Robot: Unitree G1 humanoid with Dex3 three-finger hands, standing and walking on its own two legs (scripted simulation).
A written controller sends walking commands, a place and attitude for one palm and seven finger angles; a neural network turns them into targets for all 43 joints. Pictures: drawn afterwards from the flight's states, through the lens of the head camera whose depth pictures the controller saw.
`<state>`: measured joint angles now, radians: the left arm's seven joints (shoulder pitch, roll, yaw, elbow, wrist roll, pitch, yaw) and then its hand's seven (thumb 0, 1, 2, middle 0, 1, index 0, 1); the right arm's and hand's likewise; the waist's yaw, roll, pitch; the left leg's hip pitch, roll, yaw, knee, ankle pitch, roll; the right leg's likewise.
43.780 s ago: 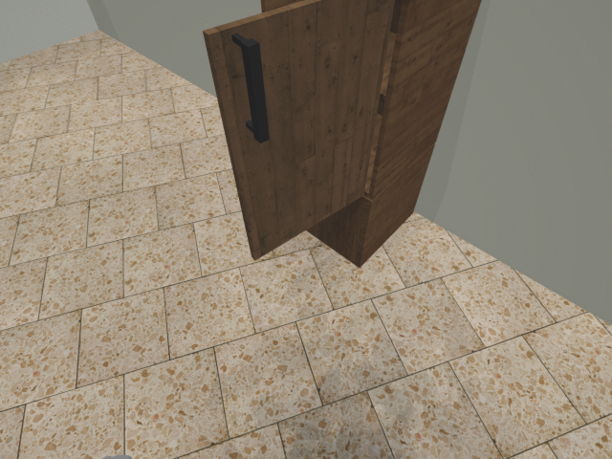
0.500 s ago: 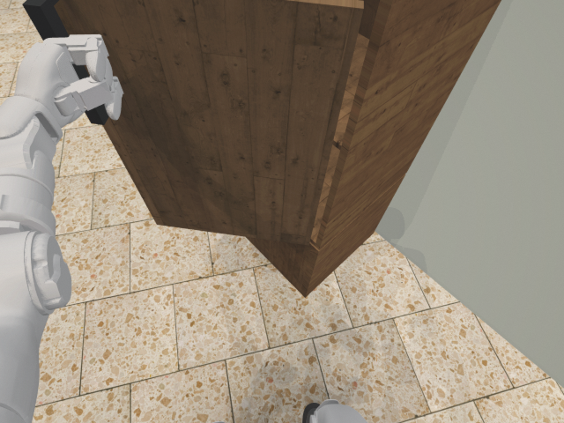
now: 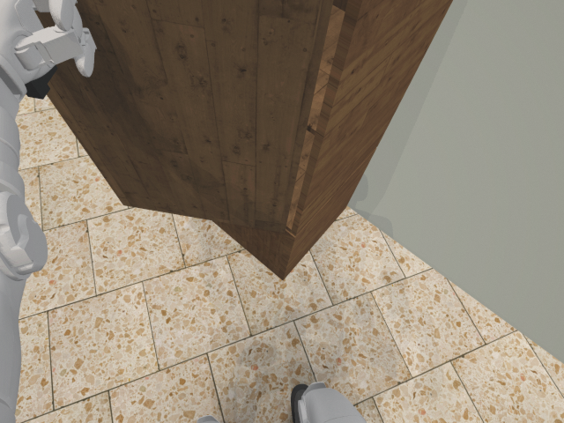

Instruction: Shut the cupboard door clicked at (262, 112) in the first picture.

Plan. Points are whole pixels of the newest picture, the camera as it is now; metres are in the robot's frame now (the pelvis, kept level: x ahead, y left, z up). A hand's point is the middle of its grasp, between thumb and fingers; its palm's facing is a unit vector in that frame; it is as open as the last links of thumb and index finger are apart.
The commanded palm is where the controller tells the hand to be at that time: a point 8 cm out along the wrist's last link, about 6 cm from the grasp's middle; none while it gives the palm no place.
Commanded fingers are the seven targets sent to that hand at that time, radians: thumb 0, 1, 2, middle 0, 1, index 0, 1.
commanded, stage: push the door shut along its arc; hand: left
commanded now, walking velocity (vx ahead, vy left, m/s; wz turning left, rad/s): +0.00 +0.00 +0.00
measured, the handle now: (5, 22) +0.60 +0.24 +0.18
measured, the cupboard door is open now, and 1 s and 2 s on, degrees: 31 15 15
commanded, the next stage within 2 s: pull the fist back off the door in 0.56 s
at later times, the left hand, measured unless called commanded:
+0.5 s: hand (103, 20) +0.59 +0.13 +0.18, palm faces -0.33 -0.94 -0.03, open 3.0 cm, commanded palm +0.60 +0.16 +0.18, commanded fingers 0.00 0.90 0.90 -1.30 -1.50 -1.30 -1.50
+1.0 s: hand (138, 21) +0.60 +0.09 +0.17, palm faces +0.00 -1.00 +0.01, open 3.1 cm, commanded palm +0.56 +0.15 +0.18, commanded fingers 0.00 0.90 0.90 -1.30 -1.50 -1.30 -1.50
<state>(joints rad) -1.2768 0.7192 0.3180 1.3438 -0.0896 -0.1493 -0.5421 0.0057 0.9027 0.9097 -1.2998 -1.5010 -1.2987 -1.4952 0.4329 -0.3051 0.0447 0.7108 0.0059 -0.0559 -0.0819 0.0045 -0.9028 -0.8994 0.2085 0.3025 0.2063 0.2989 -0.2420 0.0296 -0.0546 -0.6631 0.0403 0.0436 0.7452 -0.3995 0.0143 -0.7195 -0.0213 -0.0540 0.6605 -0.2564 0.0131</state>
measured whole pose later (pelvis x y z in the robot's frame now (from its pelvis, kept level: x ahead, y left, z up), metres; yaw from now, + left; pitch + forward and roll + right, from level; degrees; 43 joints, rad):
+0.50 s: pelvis +0.01 -0.01 -0.01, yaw +1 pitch +22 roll -2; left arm -1.47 0.74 0.23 1.41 -0.07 -0.12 -0.54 -0.04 0.97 0.96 -1.30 -1.50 -1.30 -1.50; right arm 0.37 -0.30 0.04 0.74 -0.01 -0.04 -0.07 0.00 -0.90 -0.90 0.21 0.30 0.21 0.30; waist -0.27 0.03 -0.05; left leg -0.77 0.05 0.01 0.83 -0.45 0.00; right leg -0.81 -0.01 -0.08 0.74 -0.31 0.00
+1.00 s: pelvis +0.02 -0.02 +0.00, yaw -2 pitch +20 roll -2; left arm -1.26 0.55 0.43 1.28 0.01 -0.10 -0.10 0.01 0.91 0.91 -1.30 -1.50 -1.30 -1.50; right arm 0.51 -0.25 0.03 0.68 -0.04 -0.02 0.03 0.00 -0.90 -0.90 0.21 0.30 0.21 0.30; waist -0.23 0.08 -0.08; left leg -0.64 0.06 0.00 0.69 -0.41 -0.02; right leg -0.71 0.03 -0.04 0.61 -0.25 -0.01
